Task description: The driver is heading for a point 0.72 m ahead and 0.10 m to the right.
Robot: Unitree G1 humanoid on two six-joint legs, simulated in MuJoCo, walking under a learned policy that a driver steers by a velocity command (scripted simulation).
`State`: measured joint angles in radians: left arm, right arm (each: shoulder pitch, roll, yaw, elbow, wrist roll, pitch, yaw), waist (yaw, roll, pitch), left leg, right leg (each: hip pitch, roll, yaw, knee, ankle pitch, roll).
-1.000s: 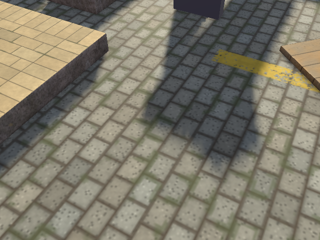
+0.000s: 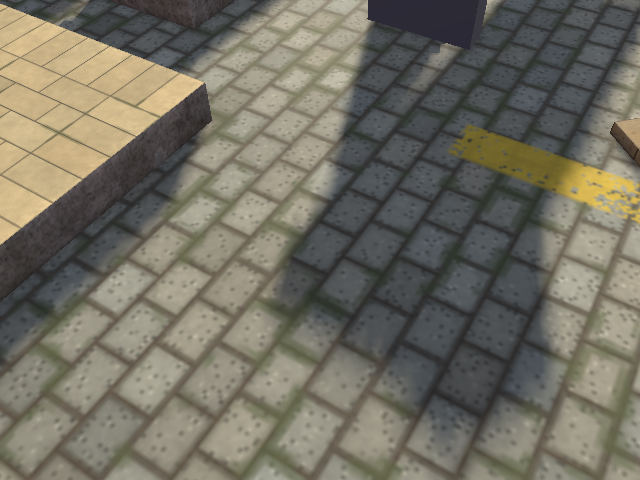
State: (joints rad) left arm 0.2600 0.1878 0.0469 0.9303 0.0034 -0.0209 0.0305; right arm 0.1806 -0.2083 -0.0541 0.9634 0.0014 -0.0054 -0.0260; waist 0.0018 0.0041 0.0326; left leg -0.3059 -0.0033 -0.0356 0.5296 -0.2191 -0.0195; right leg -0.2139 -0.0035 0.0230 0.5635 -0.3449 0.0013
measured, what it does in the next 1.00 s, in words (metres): stands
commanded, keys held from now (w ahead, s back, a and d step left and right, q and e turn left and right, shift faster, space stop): no key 1.00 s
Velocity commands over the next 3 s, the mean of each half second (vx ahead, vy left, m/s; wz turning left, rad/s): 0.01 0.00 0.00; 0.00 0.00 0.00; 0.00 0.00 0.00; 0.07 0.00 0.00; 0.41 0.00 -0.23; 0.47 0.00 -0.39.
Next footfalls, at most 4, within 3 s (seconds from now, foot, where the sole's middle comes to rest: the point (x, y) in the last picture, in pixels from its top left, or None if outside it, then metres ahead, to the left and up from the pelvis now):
2.56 right None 0.46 -0.11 -0.77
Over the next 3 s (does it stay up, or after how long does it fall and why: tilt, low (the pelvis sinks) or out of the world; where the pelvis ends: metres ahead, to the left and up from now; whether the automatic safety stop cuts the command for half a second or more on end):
stays up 0.54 -0.04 0.01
